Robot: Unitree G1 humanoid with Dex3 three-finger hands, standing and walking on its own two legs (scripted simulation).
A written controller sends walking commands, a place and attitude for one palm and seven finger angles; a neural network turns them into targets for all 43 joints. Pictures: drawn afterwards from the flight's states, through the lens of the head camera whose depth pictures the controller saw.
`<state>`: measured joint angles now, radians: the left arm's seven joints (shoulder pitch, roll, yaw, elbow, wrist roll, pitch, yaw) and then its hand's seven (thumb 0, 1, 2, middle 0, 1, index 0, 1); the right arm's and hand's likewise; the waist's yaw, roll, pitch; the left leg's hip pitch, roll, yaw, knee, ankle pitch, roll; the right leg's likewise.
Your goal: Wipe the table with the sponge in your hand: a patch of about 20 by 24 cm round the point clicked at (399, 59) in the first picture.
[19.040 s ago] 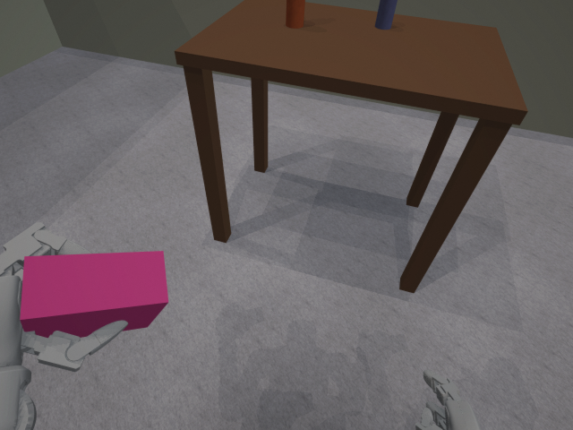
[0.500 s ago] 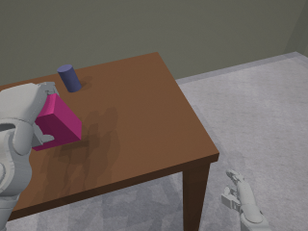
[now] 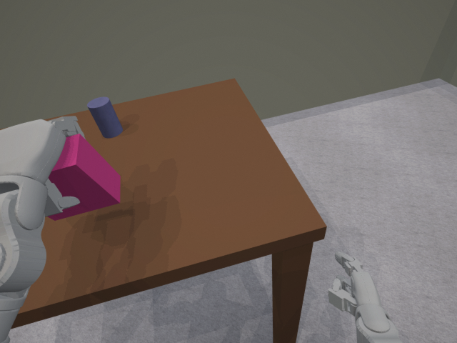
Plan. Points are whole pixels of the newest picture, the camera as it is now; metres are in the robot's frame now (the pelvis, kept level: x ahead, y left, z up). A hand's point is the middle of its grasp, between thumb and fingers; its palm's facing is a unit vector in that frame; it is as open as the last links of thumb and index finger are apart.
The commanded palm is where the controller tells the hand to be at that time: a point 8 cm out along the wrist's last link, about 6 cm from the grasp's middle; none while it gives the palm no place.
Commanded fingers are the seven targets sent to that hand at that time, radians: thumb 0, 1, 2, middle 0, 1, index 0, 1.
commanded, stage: move the sponge above the wiping area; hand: left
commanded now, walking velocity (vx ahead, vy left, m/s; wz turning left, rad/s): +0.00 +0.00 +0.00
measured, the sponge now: (74, 186) +0.26 +0.29 +0.19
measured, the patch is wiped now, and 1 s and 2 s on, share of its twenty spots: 0.00 0.00 0.00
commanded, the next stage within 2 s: lower the sponge onto the table in 0.50 s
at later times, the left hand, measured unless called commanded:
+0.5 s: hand (55, 176) +0.25 +0.29 +0.23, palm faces +0.23 +0.00 -0.97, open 9.7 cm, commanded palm +0.19 +0.29 +0.28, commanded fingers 0.00 0.10 1.30 -1.20 -1.60 -1.20 -1.60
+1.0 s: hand (64, 179) +0.25 +0.29 +0.22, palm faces +0.19 -0.01 -0.98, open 9.7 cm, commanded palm +0.20 +0.29 +0.27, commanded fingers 0.00 0.10 1.30 -1.20 -1.60 -1.20 -1.60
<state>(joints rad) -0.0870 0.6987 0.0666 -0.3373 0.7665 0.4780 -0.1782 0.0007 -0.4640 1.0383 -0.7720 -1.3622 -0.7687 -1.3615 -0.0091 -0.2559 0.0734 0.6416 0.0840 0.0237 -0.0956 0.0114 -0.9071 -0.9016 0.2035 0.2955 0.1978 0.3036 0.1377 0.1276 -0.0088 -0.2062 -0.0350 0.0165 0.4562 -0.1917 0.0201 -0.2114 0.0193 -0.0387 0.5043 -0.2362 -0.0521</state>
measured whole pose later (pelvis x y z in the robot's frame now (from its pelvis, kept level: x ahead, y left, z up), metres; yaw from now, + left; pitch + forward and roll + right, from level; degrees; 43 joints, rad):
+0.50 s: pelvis +0.00 -0.01 +0.00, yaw +0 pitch -4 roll +1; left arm -0.04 0.71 0.09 -0.35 0.76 0.48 -0.19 0.00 -0.46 1.04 -0.77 -1.36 -0.77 -1.36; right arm 0.00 -0.27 0.07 0.63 0.09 0.02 -0.10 0.01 -0.91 -0.90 0.20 0.30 0.20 0.30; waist 0.13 0.13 -0.01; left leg -0.21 -0.03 0.01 0.47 -0.20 0.01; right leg -0.21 0.03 -0.04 0.51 -0.24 -0.06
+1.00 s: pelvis +0.00 +0.00 +0.00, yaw +0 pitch -3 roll +1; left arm -0.03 0.70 0.07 -0.34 0.76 0.47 -0.20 0.00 -0.46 1.04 -0.77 -1.36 -0.77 -1.36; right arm 0.01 -0.27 0.07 0.63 0.08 0.02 -0.10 0.01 -0.91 -0.90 0.20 0.30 0.20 0.30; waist 0.13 0.13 -0.01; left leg -0.22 -0.03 0.01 0.48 -0.21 0.01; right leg -0.22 0.03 -0.04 0.52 -0.25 -0.06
